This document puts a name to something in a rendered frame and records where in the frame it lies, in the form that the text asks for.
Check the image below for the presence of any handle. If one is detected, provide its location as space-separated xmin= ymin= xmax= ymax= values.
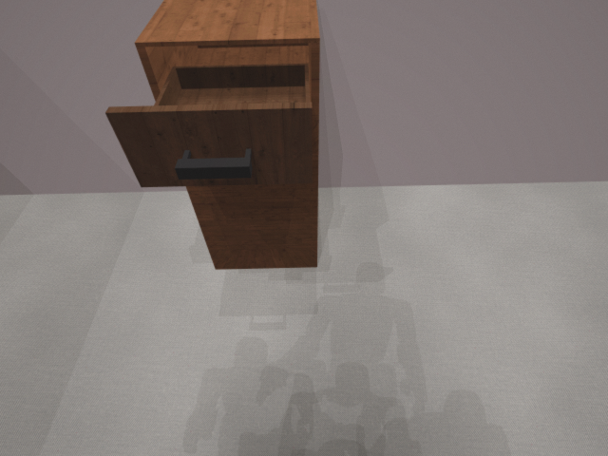
xmin=175 ymin=148 xmax=253 ymax=180

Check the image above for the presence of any cabinet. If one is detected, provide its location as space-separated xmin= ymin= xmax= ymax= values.
xmin=135 ymin=0 xmax=320 ymax=270

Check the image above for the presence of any drawer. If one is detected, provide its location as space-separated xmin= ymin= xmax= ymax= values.
xmin=105 ymin=64 xmax=313 ymax=187

